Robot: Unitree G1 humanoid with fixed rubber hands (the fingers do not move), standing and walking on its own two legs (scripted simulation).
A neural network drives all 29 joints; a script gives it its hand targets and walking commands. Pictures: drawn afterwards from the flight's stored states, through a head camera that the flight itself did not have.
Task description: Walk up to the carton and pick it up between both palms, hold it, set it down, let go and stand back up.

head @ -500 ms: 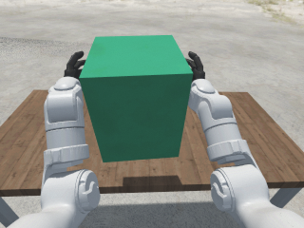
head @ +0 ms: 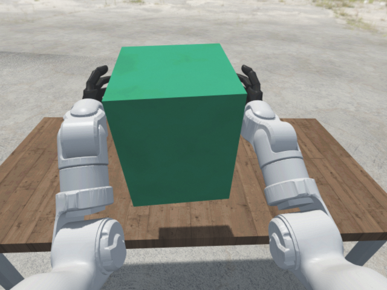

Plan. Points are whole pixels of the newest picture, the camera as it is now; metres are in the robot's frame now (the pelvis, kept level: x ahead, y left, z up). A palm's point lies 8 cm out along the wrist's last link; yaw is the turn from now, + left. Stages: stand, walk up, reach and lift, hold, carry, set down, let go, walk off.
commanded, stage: hold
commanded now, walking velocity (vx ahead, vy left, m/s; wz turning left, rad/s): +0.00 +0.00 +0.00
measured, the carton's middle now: (176, 124) +0.38 +0.01 +0.22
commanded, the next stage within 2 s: none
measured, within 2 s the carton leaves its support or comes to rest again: neither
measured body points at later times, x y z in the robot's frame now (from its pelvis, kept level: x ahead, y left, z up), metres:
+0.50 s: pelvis +0.00 +0.00 +0.00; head -0.08 +0.01 +0.44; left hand +0.38 +0.16 +0.27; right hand +0.38 -0.14 +0.28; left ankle +0.00 +0.11 -0.75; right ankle +0.05 -0.09 -0.75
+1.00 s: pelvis +0.01 +0.00 +0.00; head -0.08 +0.01 +0.44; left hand +0.38 +0.15 +0.27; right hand +0.38 -0.14 +0.27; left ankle +0.00 +0.11 -0.75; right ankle +0.05 -0.09 -0.75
